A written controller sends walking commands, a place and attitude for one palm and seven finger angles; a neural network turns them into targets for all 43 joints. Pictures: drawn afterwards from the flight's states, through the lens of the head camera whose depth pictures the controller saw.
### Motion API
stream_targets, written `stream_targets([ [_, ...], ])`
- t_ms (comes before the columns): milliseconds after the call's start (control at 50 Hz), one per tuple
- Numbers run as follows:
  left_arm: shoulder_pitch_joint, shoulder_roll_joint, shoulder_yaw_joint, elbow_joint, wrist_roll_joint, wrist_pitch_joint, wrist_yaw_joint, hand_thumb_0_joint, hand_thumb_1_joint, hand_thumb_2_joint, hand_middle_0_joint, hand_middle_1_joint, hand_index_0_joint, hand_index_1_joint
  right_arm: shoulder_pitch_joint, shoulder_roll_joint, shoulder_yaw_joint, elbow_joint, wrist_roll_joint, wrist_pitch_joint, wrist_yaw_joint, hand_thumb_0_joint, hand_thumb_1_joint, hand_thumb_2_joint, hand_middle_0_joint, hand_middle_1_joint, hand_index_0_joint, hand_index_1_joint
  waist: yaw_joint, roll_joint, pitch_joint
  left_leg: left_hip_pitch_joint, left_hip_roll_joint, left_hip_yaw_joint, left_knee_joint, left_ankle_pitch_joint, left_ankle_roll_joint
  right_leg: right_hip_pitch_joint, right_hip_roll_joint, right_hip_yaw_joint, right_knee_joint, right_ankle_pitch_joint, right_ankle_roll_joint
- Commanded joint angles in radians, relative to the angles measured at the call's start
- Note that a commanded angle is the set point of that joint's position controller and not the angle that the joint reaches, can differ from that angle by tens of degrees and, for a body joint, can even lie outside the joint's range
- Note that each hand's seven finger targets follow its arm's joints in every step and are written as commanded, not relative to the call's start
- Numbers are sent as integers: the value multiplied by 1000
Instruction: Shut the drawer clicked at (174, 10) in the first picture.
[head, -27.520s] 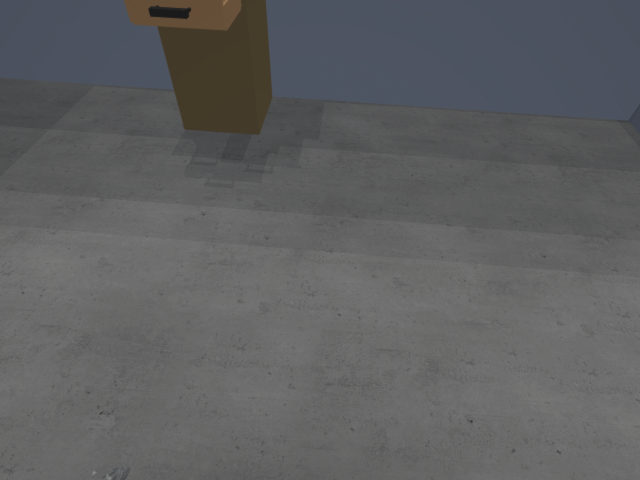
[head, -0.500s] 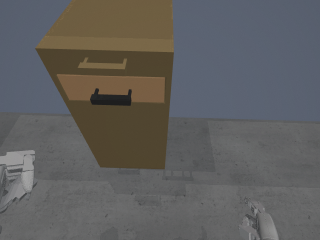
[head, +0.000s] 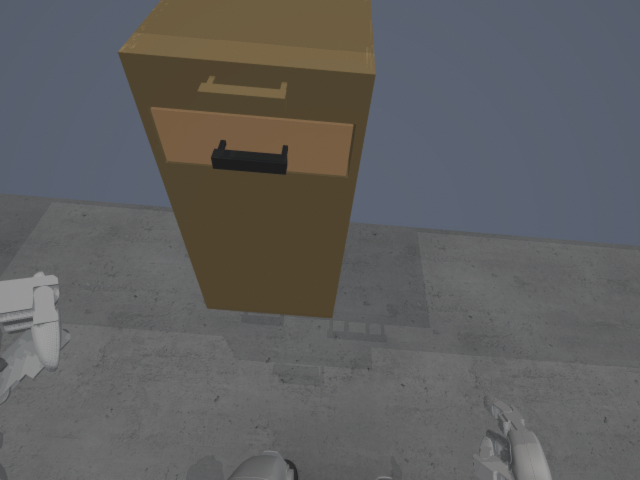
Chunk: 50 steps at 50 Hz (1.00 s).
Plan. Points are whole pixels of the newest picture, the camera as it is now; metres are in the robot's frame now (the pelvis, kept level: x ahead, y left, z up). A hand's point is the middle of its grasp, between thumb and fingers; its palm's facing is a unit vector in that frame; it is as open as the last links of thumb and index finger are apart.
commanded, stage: step back with the hand held close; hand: left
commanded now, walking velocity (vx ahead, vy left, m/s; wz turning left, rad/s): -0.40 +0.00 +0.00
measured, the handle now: (252, 154) +0.68 +0.17 -0.03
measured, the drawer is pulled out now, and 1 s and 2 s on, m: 0.00 0.00 0.00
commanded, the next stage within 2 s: stop stepping back and stand still in 0.34 s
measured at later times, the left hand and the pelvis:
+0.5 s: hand (31, 431) +0.13 +0.21 +0.19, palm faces +0.24 -0.86 -0.46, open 3.2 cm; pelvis -0.10 -0.01 +0.00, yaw -4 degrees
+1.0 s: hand out of the picture +0.02 +0.22 +0.21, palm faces +0.28 -0.82 -0.50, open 3.3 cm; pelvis -0.18 +0.01 +0.01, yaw -3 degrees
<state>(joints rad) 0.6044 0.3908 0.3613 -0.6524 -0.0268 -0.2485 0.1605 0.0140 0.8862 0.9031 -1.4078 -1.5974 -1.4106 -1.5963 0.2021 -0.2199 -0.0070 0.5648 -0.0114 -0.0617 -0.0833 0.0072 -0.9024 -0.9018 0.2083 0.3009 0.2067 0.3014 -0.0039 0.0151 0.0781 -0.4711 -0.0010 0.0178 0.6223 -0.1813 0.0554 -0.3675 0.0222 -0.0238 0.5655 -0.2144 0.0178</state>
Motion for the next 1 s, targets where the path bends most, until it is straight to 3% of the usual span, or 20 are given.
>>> stream_targets([
  [0, -29, 190, 188, -197, 21, -69, 18, 0, 900, 900, -1400, -1600, -1400, -1600, -97, -128, -58, -165, -8, -73, -13, 0, -900, -900, 200, 300, 200, 300, -3, 283, -156, -292, 320, -455, -578, -662, 90, 290, 87, 46, 451, -155, 5],
  [60, 28, 196, 205, -163, 0, -72, 14, 0, 900, 900, -1400, -1600, -1400, -1600, -92, -117, -74, -160, -5, -88, 6, 0, -900, -900, 200, 300, 200, 300, 9, 135, -211, -97, 303, -349, -471, -443, 90, 169, 69, 66, 458, -229, -8],
  [180, 65, 164, 134, -200, -52, -80, -7, 0, 900, 900, -1400, -1600, -1400, -1600, -72, -92, -56, -93, -11, -93, 34, 0, -900, -900, 200, 300, 200, 300, 5, 211, -251, 202, 205, -164, -410, -175, -42, 149, 36, -12, -159, -295, -54],
  [260, -85, 258, 179, -237, -41, -124, 8, 0, 900, 900, -1400, -1600, -1400, -1600, -74, -65, -37, -45, -12, -71, 21, 0, -900, -900, 200, 300, 200, 300, -10, -92, -250, 357, 63, -15, 107, -40, -73, -101, -299, 236, -336, 253, -130],
  [300, -97, 200, 121, -190, -37, -111, -10, 0, 900, 900, -1400, -1600, -1400, -1600, -79, -80, -50, -56, 1, -89, 5, 0, -900, -900, 200, 300, 200, 300, -31, -184, -264, 370, 39, 12, -25, 147, -57, 9, -162, 59, -173, 441, -43],
  [360, -77, 227, 156, -187, -43, -64, -32, 0, 900, 900, -1400, -1600, -1400, -1600, -126, -119, -53, -103, 4, -72, 0, 0, -900, -900, 200, 300, 200, 300, -7, 136, -278, 525, 169, -150, -220, 705, 33, -38, 46, -1, 104, 73, 32],
  [400, -6, 197, 158, -109, -50, -76, -39, 0, 900, 900, -1400, -1600, -1400, -1600, -96, -114, -50, -91, -14, -97, 19, 0, -900, -900, 200, 300, 200, 300, 19, 249, -295, 394, 291, -274, -378, 365, 66, 23, 65, 62, 264, -407, -7],
  [440, 79, 200, 196, -123, -67, -50, -35, 0, 900, 900, -1400, -1600, -1400, -1600, -105, -110, -53, -118, -23, -80, 28, 0, -900, -900, 200, 300, 200, 300, 27, 224, -252, 120, 269, -244, -523, -206, 24, 192, 57, 23, 226, -382, -43],
  [480, 166, 203, 217, -139, -75, -39, -29, 0, 900, 900, -1400, -1600, -1400, -1600, -130, -103, -55, -162, -10, -52, 37, 0, -900, -900, 200, 300, 200, 300, 32, 238, -237, -10, 157, -96, -443, -327, -50, 313, 67, -65, -5, -283, -60],
  [500, 192, 208, 215, -155, -71, -32, -26, 0, 900, 900, -1400, -1600, -1400, -1600, -132, -98, -54, -172, 7, -39, 37, 0, -900, -900, 200, 300, 200, 300, 24, 130, -221, -24, 55, 15, -230, -326, -83, 256, -10, -4, -143, -285, -76],
  [520, 198, 226, 214, -173, -65, -23, -23, 0, 900, 900, -1400, -1600, -1400, -1600, -124, -86, -61, -168, 23, -20, 35, 0, -900, -900, 200, 300, 200, 300, 8, -167, -165, 113, -57, 66, 203, -267, -118, -99, -234, 252, -412, -472, -110],
  [540, 145, 226, 204, -208, -65, -19, -13, 0, 900, 900, -1400, -1600, -1400, -1600, -134, -92, -61, -157, 11, -5, 35, 0, -900, -900, 200, 300, 200, 300, 18, -263, -85, 8, -87, -17, 542, -255, -114, -283, -430, 517, -528, -607, -199],
  [580, 48, 205, 193, -191, -46, 13, -12, 0, 900, 900, -1400, -1600, -1400, -1600, -95, -69, -59, -108, 14, 1, 31, 0, -900, -900, 200, 300, 200, 300, -36, -195, -98, -46, 4, -85, 669, -178, -93, -297, -373, 351, -441, -605, -199],
  [700, -126, 110, 68, -68, 13, -25, 24, 0, 900, 900, -1400, -1600, -1400, -1600, -59, -107, -36, -60, 3, -106, -24, 0, -900, -900, 200, 300, 200, 300, -21, 1, -77, 212, 37, 23, -222, -149, -18, 23, -198, 84, -175, -230, -86],
  [740, -200, 107, 42, -145, 19, -44, 30, 0, 900, 900, -1400, -1600, -1400, -1600, -36, -139, -43, -84, 3, -130, -24, 0, -900, -900, 200, 300, 200, 300, -10, 274, -100, 284, 204, -251, -352, -181, 55, -37, -80, 10, 99, -191, -18],
  [760, -200, 117, 32, -161, 29, -40, 25, 0, 900, 900, -1400, -1600, -1400, -1600, -21, -130, -42, -99, 11, -135, -18, 0, -900, -900, 200, 300, 200, 300, -12, 275, -88, 298, 296, -383, -378, -126, 94, -122, -48, -17, 217, -230, -1],
  [780, -138, 152, 73, -180, 29, -35, 22, 0, 900, 900, -1400, -1600, -1400, -1600, -9, -121, -52, -92, 4, -135, -11, 0, -900, -900, 200, 300, 200, 300, -9, 185, -154, 365, 276, -295, -326, 74, 100, -126, -21, -31, 274, -232, -5],
  [800, -207, 174, 76, -291, 15, -45, 13, 0, 900, 900, -1400, -1600, -1400, -1600, -34, -85, -37, -88, -5, -150, 0, 0, -900, -900, 200, 300, 200, 300, -31, 318, -112, 340, 279, -420, -382, 93, 96, -183, -36, -12, 349, -289, -7],
  [940, 140, 163, 164, -137, -11, -7, 16, 0, 900, 900, -1400, -1600, -1400, -1600, -80, -91, -36, -111, 3, -85, 38, 0, -900, -900, 200, 300, 200, 300, 2, 205, -114, -47, 207, -156, -329, -400, 38, 285, -1, -84, 7, -211, -41],
  [980, 119, 170, 164, -76, -7, 5, 16, 0, 900, 900, -1400, -1600, -1400, -1600, -89, -83, -40, -120, 6, -47, 27, 0, -900, -900, 200, 300, 200, 300, 6, -22, -98, -216, 91, -49, -20, -435, -7, 388, -93, 111, -183, -343, -112],
])
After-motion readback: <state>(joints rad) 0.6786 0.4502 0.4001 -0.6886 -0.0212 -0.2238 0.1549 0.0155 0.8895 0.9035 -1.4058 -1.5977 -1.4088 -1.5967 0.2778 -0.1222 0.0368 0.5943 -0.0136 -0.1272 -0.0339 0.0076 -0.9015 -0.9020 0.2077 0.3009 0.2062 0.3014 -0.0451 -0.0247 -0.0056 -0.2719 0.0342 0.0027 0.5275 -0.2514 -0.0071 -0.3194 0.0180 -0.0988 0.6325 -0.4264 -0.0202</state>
